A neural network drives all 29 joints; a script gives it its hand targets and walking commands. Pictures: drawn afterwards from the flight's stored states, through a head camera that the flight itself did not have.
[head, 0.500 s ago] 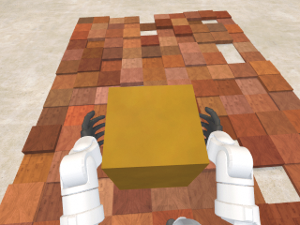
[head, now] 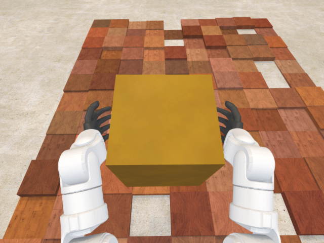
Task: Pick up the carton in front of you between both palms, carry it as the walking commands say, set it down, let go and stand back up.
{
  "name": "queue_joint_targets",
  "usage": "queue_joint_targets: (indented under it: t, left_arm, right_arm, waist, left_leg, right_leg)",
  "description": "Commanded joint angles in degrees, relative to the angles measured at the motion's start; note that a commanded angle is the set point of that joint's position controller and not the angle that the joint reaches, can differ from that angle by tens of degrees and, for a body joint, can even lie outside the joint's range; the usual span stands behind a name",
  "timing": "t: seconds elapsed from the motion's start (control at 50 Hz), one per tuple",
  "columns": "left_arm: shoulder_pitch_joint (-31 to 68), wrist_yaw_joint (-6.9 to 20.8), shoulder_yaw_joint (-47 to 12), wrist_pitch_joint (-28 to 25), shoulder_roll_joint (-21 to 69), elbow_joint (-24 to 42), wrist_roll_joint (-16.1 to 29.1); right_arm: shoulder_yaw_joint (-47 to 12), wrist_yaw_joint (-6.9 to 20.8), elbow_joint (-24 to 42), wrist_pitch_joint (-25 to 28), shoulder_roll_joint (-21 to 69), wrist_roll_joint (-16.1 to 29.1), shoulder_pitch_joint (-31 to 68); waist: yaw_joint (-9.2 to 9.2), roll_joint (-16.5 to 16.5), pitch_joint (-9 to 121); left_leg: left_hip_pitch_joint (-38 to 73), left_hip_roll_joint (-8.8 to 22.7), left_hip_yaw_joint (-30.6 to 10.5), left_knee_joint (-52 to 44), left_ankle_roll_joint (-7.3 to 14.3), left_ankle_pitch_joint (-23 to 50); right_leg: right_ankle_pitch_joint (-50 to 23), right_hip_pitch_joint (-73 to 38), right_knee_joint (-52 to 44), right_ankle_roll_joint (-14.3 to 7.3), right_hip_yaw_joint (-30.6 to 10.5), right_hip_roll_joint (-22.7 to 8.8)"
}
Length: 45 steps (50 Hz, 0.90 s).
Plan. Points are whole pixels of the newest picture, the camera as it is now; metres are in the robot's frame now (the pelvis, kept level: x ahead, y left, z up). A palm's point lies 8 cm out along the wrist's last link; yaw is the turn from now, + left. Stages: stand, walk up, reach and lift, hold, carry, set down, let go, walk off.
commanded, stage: carry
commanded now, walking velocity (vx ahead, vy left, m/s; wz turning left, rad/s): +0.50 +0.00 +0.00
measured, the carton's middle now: (163, 138) +0.36 +0.00 +0.05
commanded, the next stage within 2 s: none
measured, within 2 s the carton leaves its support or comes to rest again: neither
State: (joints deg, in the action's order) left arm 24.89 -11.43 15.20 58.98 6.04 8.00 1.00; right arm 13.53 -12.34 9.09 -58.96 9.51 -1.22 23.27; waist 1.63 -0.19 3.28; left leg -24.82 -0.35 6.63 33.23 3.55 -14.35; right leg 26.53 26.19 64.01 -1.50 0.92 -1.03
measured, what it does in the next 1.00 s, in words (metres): walks ahead: right foot, then left foot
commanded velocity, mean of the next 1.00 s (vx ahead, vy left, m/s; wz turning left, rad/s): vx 0.50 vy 0.00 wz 0.00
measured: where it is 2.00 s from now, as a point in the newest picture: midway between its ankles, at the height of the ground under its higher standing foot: (145, 101)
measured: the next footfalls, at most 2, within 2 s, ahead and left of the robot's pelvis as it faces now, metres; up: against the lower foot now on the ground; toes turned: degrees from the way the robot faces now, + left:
right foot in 0.26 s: +0.31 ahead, -0.14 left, +0.00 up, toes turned -5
left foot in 0.70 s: +0.64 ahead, +0.07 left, -0.03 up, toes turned +7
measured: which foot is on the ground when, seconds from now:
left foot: down 0.00-0.26, up 0.28-0.68, down 0.70-1.00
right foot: up 0.00-0.24, down 0.26-0.72, up 0.74-1.00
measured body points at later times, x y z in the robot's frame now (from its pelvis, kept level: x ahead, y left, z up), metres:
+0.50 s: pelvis +0.31 -0.05 +0.01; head +0.36 -0.06 +0.46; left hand +0.65 +0.13 +0.09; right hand +0.67 -0.18 +0.08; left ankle +0.33 +0.09 -0.67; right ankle +0.27 -0.13 -0.73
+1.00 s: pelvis +0.66 +0.03 -0.01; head +0.72 +0.04 +0.43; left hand +1.00 +0.16 +0.03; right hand +0.98 -0.15 +0.03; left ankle +0.60 +0.07 -0.76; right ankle +0.73 -0.12 -0.68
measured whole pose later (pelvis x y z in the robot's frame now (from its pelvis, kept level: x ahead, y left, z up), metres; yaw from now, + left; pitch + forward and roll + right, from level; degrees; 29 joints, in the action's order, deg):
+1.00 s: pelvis +0.66 +0.03 -0.01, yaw -1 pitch +7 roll -2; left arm 18.7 -10.5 13.7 52.4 9.7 4.6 -2.8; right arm 13.6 -8.0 4.9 -51.8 9.0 -0.5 16.1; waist 2.8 0.0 0.1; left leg -11.3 -1.4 8.3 20.8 6.1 -16.7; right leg 13.1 41.7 57.1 -0.1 3.2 -3.0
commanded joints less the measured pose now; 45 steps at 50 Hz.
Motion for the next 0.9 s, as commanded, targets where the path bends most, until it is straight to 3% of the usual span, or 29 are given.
queue_joint_targets:
  t: [0.0, 0.06, 0.16, 0.18, 0.2, 0.22, 0.24, 0.26, 0.28, 0.32, 0.34, 0.36, 0.42, 0.5, 0.54, 0.58, 0.6, 0.62, 0.64, 0.66, 0.68, 0.7, 0.72, 0.74, 0.76, 0.8, 0.82, 0.84, 0.88]
  left_arm:
    - [35.07, -0.1, -32.51, -0.84, 39.18, 8.56, 9.59]
    - [34.57, -1.24, -31.77, 0.44, 35.92, 7.44, 8.01]
    - [28.36, -1.18, -29.34, 3.13, 34.44, 2.05, 4.73]
    - [30.8, -0.69, -31.43, 3.15, 36.74, 2.68, 6.06]
    - [29.22, -0.45, -29.21, 3.6, 37.98, -0.89, 4.51]
    - [28.88, -1.01, -27.62, 3.27, 34.55, -1.1, 3.02]
    - [28.61, -0.74, -27.97, 3.73, 37.12, -3.4, 3.07]
    - [28.1, -1.13, -26.94, 3.47, 35.45, -4.89, 2.4]
    - [29.46, -0.92, -27.57, 2.73, 35.49, -2.09, 2.26]
    - [32.92, 0.25, -30.3, 1.62, 42.11, -0.45, 4.7]
    - [34.87, 1.25, -31.97, 1.06, 44.22, -1.53, 5.27]
    - [35.68, 2.03, -32.28, -0.22, 45.61, -0.67, 6.02]
    - [33.48, 3.17, -34.89, -3.16, 45.27, 2.97, 6.38]
    - [30.3, 3.23, -38.3, -4.21, 45.94, 4.36, 9.57]
    - [28.31, 3.08, -37.96, -4.56, 44.41, 3.83, 8.72]
    - [30.26, 2.34, -38.26, -4.22, 43.61, 4.35, 8.11]
    - [31.03, 2.35, -38.84, -4.81, 43.85, 5.63, 9.16]
    - [30.12, 2.25, -39.75, -5.03, 44.05, 5.76, 9.48]
    - [28.16, 1.97, -38.58, -4.68, 42.45, 4.26, 8.17]
    - [24.19, 1.57, -37.98, -3.94, 42.03, -0.69, 7.31]
    - [24.39, 1.34, -36.89, -4.11, 40.42, 0.38, 5.22]
    - [26.08, 1.33, -37.44, -3.65, 40.35, 2.51, 5.6]
    - [25.7, 1.07, -37.16, -3.31, 42.05, 1.41, 5.33]
    - [27.72, 1.0, -36.24, -3.07, 42.22, -0.08, 6.3]
    - [28.5, 1.38, -37.95, -3.7, 45.2, 1.31, 6.84]
    - [27.85, 1.58, -37.09, -4.35, 49.35, -2.43, 6.82]
    - [29.09, 1.64, -37.17, -5.4, 48.99, 0.8, 6.2]
    - [28.09, 1.67, -36.67, -6.19, 50.95, 0.21, 6.2]
    - [27.31, 1.23, -35.27, -8.25, 48.37, 1.85, 4.32]
  right_arm:
    - [-35.86, -0.07, 13.25, 1.29, 35.94, 12.9, 41.37]
    - [-33.83, 0.04, 10.73, 0.31, 33.64, 12.24, 35.87]
    - [-32.71, 0.21, 4.72, -2.09, 33.53, 10.15, 32.25]
    - [-32.64, 0.62, 4.92, -2.39, 33.03, 10.28, 32.15]
    - [-32.67, 0.66, 3.54, -2.72, 35.16, 10.15, 36.99]
    - [-32.74, 0.57, 0.69, -2.88, 35.35, 10.7, 33.67]
    - [-32.51, 0.66, 2.4, -2.56, 34.12, 9.75, 35.26]
    - [-31.55, -0.08, -0.64, -3.32, 34.49, 7.79, 34.54]
    - [-32.13, 0.45, 1.25, -3.16, 36.98, 8.96, 35.73]
    - [-31.36, 0.5, -0.29, -2.14, 40.15, 8.89, 38.57]
    - [-30.48, 0.72, -1.48, -1.38, 40.12, 6.98, 38.23]
    - [-31.59, 0.68, -1.67, -0.25, 43.39, 7.09, 40.34]
    - [-33.78, 1.02, -2.57, 2.31, 45.41, 6.7, 35.78]
    - [-32.93, 0.68, 2.11, 3.9, 41.48, 5.2, 30.67]
    - [-34.93, 0.83, 3.48, 4.11, 40.85, 5.94, 30.56]
    - [-32.52, 0.75, 1.96, 4.05, 38.79, 4.91, 29.54]
    - [-32.86, 0.69, 2.69, 4.02, 38.88, 4.3, 28.16]
    - [-33.62, 0.93, 3.84, 4.31, 39.03, 5.66, 27.79]
    - [-33.27, 0.75, 3.9, 4.37, 37.74, 5.36, 28.96]
    - [-32.37, 0.48, 2.96, 4.23, 35.5, 4.99, 27.56]
    - [-31.76, 0.5, 0.5, 3.66, 35.89, 4.28, 26.05]
    - [-31.06, 0.99, -0.83, 3.6, 35.38, 4.48, 22.3]
    - [-31.07, 1.16, -1.62, 3.64, 35.38, 3.94, 22.76]
    - [-29.69, 1.37, -6.74, 3.09, 38.13, 3.5, 21.19]
    - [-31.63, 1.82, -3.99, 3.86, 39.27, 4.32, 21.2]
    - [-33.96, 2.99, 1.5, 5.57, 42.63, 8.36, 30.02]
    - [-35.2, 3.82, 1.19, 6.22, 45.5, 10.05, 30.66]
    - [-37.22, 4.4, 4.6, 7.55, 45.75, 11.14, 32.66]
    - [-39.19, 4.96, 4.16, 8.54, 47.41, 11.85, 30.55]
  waist:
    - [0.86, 2.74, 23.85]
    - [1.36, 8.03, 24.07]
    - [2.83, 8.84, 18.09]
    - [2.35, 10.95, 17.85]
    - [-0.5, 11.73, 20.3]
    - [-1.34, 5.56, 20.22]
    - [-1.94, 5.77, 19.53]
    - [-4.63, -5.11, 26.27]
    - [-3.29, -19.61, 25.99]
    - [-4.75, -10.94, 25.19]
    - [-4.44, -4.0, 22.86]
    - [-4.07, -1.44, 22.85]
    - [-2.78, -11.04, 25.07]
    - [-5.66, -4.37, 20.14]
    - [-5.65, -7.09, 21.82]
    - [-6.38, -3.69, 17.88]
    - [-5.87, -9.09, 17.27]
    - [-5.83, -10.05, 17.68]
    - [-2.95, -9.41, 19.67]
    - [-2.06, -8.0, 19.24]
    - [0.25, -6.51, 22.25]
    - [1.77, 5.0, 28.74]
    - [0.32, 18.32, 32.59]
    - [1.77, 18.44, 31.37]
    - [1.75, 11.32, 28.27]
    - [1.18, 4.99, 26.24]
    - [1.67, 4.9, 25.35]
    - [0.13, 7.08, 25.78]
    - [1.22, 5.11, 27.57]
  left_leg:
    - [31.31, 17.46, -23.63, -11.78, 8.64, 15.95]
    - [31.9, 16.67, -19.25, -13.87, 9.15, 16.92]
    - [29.62, 11.96, -9.36, -11.7, 3.77, 29.2]
    - [25.11, 11.4, -7.82, -12.19, 4.05, 25.59]
    - [24.33, 10.98, -5.36, -7.58, 0.35, 26.11]
    - [19.95, 10.29, -3.57, -2.92, 0.58, 29.47]
    - [11.62, 8.47, -1.37, 2.97, -0.46, 27.42]
    - [1.88, 3.07, 0.87, 18.7, -4.32, 11.85]
    - [-15.23, -2.44, -2.03, 29.22, -5.21, -14.7]
    - [-22.58, 2.16, -8.23, 35.14, -2.81, -14.2]
    - [-21.47, 2.84, -7.2, 32.13, -3.43, -12.23]
    - [-19.77, 3.08, -6.92, 25.3, -4.1, -10.3]
    - [-12.14, 4.06, -5.98, 23.13, -4.16, 1.17]
    - [-23.33, 3.17, -2.92, 13.19, -3.55, 9.04]
    - [-19.04, 4.13, -5.42, 5.96, -3.59, 12.69]
    - [-13.72, -1.09, 2.24, -3.54, -2.6, 17.08]
    - [-6.69, 1.52, -0.66, -2.21, -1.03, 20.39]
    - [-4.03, 1.54, -0.66, -4.28, -0.17, 22.87]
    - [2.22, -0.73, 1.15, -6.58, 0.26, 23.01]
    - [9.78, -1.35, 3.82, -6.59, -0.12, 21.89]
    - [17.61, -0.05, 1.94, -11.33, -0.72, 15.61]
    - [35.31, 7.57, -3.85, -3.34, -0.16, 17.1]
    - [48.83, 21.5, -27.57, -1.22, 8.33, 25.61]
    - [49.91, 22.8, -38.8, -8.11, 13.01, 22.56]
    - [46.01, 21.84, -35.72, -9.94, 11.63, 22.39]
    - [35.16, 20.56, -26.52, -11.64, 7.97, 22.02]
    - [33.46, 18.05, -23.41, -13.61, 5.28, 23.94]
    - [32.77, 17.42, -19.89, -13.13, 6.07, 27.59]
    - [38.57, 17.88, -17.78, -12.49, 7.34, 28.17]
  right_leg:
    - [-2.88, 15.04, -3.27, -0.02, -3.29, -3.0]
    - [-6.9, 14.94, -9.37, 1.02, -1.32, -3.1]
    - [-14.99, 7.32, -32.02, 1.14, 4.91, 0.39]
    - [-18.26, 2.55, -33.26, 1.32, 6.91, 1.31]
    - [-21.88, -6.25, -40.43, -0.16, 5.48, 0.2]
    - [-20.4, -15.02, -39.23, -0.15, 11.66, 3.67]
    - [-18.13, -22.79, -37.92, -1.6, 8.29, 1.32]
    - [-19.06, -34.45, -39.22, -7.17, -13.86, -12.16]
    - [-23.72, -43.63, -43.04, -13.5, -33.57, -21.79]
    - [-37.16, -43.15, -40.19, -12.8, -26.28, -21.05]
    - [-37.37, -39.71, -41.89, -12.03, -24.42, -19.79]
    - [-37.32, -38.1, -43.98, -10.25, -19.79, -18.39]
    - [-35.02, -32.95, -44.46, -6.98, -7.74, -12.94]
    - [-49.66, -41.54, -41.92, -8.68, -6.24, -12.46]
    - [-47.36, -42.04, -41.52, -6.54, -5.47, -11.44]
    - [-47.64, -37.4, -41.83, -6.58, 0.63, -6.89]
    - [-47.67, -30.78, -42.48, -5.47, -0.18, -9.51]
    - [-45.46, -31.06, -40.58, -4.43, 2.1, -10.13]
    - [-50.4, -30.89, -35.94, -3.41, 2.81, -6.88]
    - [-50.03, -26.61, -32.73, -2.82, 3.94, -8.45]
    - [-44.67, -24.15, -21.41, -0.57, 5.47, -6.5]
    - [-28.48, -13.1, -9.5, 0.26, 3.81, -6.02]
    - [2.45, 6.29, 3.89, 1.33, 3.09, 0.74]
    - [7.18, 16.09, 13.62, 1.56, 0.95, 3.76]
    - [4.48, 18.9, 14.49, 0.74, -1.52, 0.6]
    - [-3.23, 16.24, 9.81, 0.95, -2.25, -3.13]
    - [-6.58, 14.82, 5.57, 1.49, -1.55, -2.96]
    - [-8.37, 14.98, 6.2, 1.07, -1.43, -3.17]
    - [-9.13, 19.19, 2.86, 1.78, -1.12, -2.87]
